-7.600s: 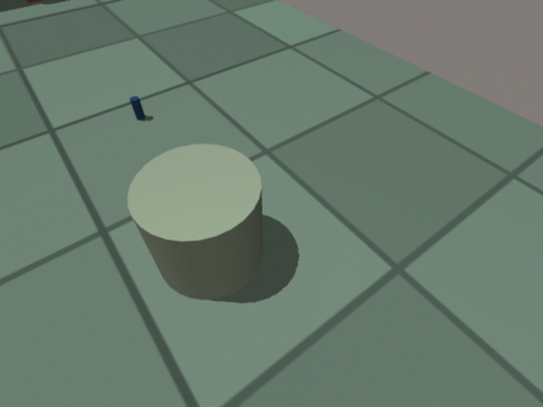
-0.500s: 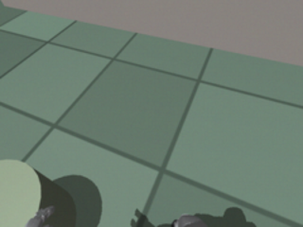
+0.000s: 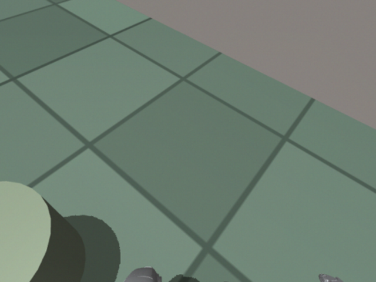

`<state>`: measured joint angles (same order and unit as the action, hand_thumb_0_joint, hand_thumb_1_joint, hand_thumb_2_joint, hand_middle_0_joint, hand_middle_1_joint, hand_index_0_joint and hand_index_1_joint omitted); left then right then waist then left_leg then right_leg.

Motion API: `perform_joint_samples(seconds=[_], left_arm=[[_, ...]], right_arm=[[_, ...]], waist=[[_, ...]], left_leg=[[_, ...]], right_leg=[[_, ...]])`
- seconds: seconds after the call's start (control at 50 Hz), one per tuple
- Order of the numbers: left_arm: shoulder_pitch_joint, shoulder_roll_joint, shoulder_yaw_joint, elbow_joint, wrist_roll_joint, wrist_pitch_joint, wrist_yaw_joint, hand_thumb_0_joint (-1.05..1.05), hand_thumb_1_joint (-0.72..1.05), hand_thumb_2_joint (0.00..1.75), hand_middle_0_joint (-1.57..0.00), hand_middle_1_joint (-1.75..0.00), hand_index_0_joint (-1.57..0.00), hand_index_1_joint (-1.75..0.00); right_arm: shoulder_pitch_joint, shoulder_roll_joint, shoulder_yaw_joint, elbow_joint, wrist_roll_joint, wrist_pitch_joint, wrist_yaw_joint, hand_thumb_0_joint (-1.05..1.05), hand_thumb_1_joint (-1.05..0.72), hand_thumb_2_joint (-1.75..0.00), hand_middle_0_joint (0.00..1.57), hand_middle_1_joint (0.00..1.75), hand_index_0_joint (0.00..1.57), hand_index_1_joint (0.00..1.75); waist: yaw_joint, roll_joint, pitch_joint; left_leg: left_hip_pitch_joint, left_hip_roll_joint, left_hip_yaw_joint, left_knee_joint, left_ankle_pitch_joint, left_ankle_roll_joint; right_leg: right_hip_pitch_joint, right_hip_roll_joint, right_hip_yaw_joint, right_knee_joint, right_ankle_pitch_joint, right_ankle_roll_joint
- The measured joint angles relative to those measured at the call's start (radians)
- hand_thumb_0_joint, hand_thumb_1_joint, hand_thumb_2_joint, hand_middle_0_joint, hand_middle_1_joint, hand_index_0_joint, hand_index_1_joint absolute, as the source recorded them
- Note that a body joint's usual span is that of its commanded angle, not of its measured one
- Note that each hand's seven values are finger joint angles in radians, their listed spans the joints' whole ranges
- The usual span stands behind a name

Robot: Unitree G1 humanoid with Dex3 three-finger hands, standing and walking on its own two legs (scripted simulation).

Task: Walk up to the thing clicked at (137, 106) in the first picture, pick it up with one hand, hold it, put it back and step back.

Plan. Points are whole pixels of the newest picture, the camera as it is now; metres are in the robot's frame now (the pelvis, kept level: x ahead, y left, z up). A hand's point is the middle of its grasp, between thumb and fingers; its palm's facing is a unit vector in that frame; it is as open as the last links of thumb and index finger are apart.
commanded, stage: walk up
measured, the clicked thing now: out of the picture +1.01 +1.47 -0.68
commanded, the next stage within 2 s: stand in 1.56 s
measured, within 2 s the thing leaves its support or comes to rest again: neither
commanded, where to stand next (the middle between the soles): +0.11 -0.03 m, yaw +9 degrees
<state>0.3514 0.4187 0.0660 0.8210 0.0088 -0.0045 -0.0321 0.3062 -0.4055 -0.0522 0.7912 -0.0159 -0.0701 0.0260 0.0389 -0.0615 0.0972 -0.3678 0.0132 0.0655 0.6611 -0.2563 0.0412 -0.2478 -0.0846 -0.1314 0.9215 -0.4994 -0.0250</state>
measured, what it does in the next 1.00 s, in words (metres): steps on the spot: right foot, then left foot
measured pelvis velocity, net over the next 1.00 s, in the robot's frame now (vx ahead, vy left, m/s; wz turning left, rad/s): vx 0.01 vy -0.03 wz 0.20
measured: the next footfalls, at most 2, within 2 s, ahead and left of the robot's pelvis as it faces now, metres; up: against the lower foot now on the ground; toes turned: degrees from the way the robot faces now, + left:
right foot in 0.30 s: +0.11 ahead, -0.15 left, +0.00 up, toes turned +9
left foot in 0.60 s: +0.04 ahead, +0.09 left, +0.00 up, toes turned +10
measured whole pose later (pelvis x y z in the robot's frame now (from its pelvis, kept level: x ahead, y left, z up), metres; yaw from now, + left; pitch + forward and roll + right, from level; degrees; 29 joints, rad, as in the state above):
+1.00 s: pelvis +0.01 -0.03 +0.01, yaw +11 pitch -2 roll +0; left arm 0.19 0.36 0.01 1.02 0.01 0.00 -0.01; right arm 0.18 -0.38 -0.01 1.00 -0.01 -0.01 0.01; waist 0.01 -0.01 0.07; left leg -0.25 -0.01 -0.03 0.60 -0.31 0.01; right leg -0.27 -0.05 -0.03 0.59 -0.28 0.02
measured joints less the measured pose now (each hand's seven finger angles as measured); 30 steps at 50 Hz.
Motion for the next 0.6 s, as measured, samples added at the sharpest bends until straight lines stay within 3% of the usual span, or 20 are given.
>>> perform_joint_samples(seconds=[0.04,0.08,0.22,0.28,0.32,0.34,0.4,0.46,0.52,0.6], left_arm=[[-0.017,-0.01,-0.017,0.007,-0.001,0.011,0.002,0.01,0.91,0.89,-0.21,-0.3,-0.2,-0.3],[-0.034,-0.011,-0.023,0.003,-0.006,0.013,-0.001,0.01,0.91,0.89,-0.21,-0.3,-0.2,-0.3],[-0.076,-0.01,-0.02,0.011,-0.022,-0.003,0.016,0.0,0.91,0.89,-0.21,-0.3,-0.2,-0.3],[-0.078,-0.011,-0.02,0.03,-0.028,-0.013,0.03,0.0,0.91,0.89,-0.21,-0.3,-0.2,-0.3],[-0.082,-0.024,-0.017,0.049,-0.019,-0.022,0.039,0.0,0.91,0.89,-0.21,-0.3,-0.2,-0.3],[-0.086,-0.035,-0.019,0.055,-0.011,-0.024,0.041,0.0,0.91,0.89,-0.21,-0.3,-0.2,-0.3],[-0.099,-0.045,-0.029,0.052,0.003,-0.021,0.041,0.0,0.91,0.89,-0.21,-0.3,-0.2,-0.3],[-0.114,-0.05,-0.031,0.043,0.01,-0.02,0.045,0.0,0.9,0.89,-0.21,-0.3,-0.2,-0.3],[-0.126,-0.037,-0.028,0.034,0.024,-0.019,0.044,0.0,0.9,0.89,-0.21,-0.3,-0.2,-0.3],[-0.143,-0.009,-0.019,0.029,0.028,-0.006,0.036,0.0,0.9,0.89,-0.21,-0.3,-0.2,-0.31]], right_arm=[[-0.002,0.006,0.003,-0.017,0.01,-0.005,-0.01,0.0,-0.9,-0.89,0.2,0.3,0.21,0.3],[0.0,0.017,0.014,-0.025,0.016,-0.005,-0.018,0.0,-0.9,-0.89,0.2,0.3,0.21,0.3],[-0.026,0.022,0.035,-0.019,0.009,0.024,-0.024,0.0,-0.9,-0.89,0.2,0.3,0.21,0.3],[-0.053,0.011,0.029,-0.029,0.009,0.05,-0.02,0.0,-0.9,-0.89,0.2,0.3,0.21,0.3],[-0.077,-0.008,0.021,-0.028,0.017,0.073,-0.02,0.0,-0.9,-0.89,0.2,0.3,0.21,0.3],[-0.093,-0.015,0.013,-0.021,0.022,0.085,-0.024,0.0,-0.9,-0.89,0.2,0.3,0.21,0.3],[-0.118,-0.016,0.005,-0.001,0.022,0.112,-0.037,0.0,-0.9,-0.89,0.2,0.3,0.21,0.3],[-0.128,-0.02,0.002,0.019,0.025,0.111,-0.029,0.0,-0.9,-0.89,0.2,0.3,0.21,0.3],[-0.125,-0.018,0.002,0.038,0.02,0.112,-0.015,0.0,-0.9,-0.89,0.2,0.3,0.21,0.3],[-0.102,-0.014,0.003,0.081,0.011,0.105,-0.004,0.0,-0.9,-0.89,0.2,0.3,0.21,0.3]], waist=[[-0.015,0.013,0.007],[-0.02,0.006,0.01],[-0.025,0.015,0.021],[-0.03,0.044,0.026],[-0.027,0.094,0.029],[-0.028,0.124,0.032],[-0.011,0.136,0.036],[0.001,0.136,0.039],[0.007,0.129,0.034],[0.004,0.108,0.015]], left_leg=[[0.022,0.002,-0.026,-0.02,0.001,0.003],[0.051,-0.004,-0.042,-0.063,0.015,-0.003],[0.064,-0.018,-0.087,-0.065,0.0,-0.022],[0.031,-0.019,-0.102,0.014,-0.044,-0.034],[-0.003,-0.001,-0.12,0.101,-0.092,-0.038],[-0.023,-0.001,-0.144,0.148,-0.11,-0.026],[-0.082,-0.06,-0.151,0.335,-0.264,-0.017],[-0.102,-0.071,-0.136,0.413,-0.274,-0.02],[-0.068,-0.048,-0.123,0.344,-0.253,-0.028],[0.03,-0.024,-0.083,0.124,-0.244,-0.033]], right_leg=[[-0.08,0.021,0.045,0.133,-0.015,-0.007],[-0.144,0.012,0.082,0.155,0.016,-0.012],[-0.208,-0.024,0.126,-0.047,0.161,0.013],[-0.154,-0.002,0.107,-0.181,0.246,0.018],[-0.116,0.027,0.09,-0.229,0.209,0.042],[-0.119,0.036,0.077,-0.213,0.199,0.046],[-0.133,0.006,0.079,-0.185,0.194,0.04],[-0.134,-0.022,0.079,-0.21,0.216,0.038],[-0.148,-0.035,0.074,-0.219,0.229,0.039],[-0.174,-0.05,0.051,-0.19,0.22,0.041]])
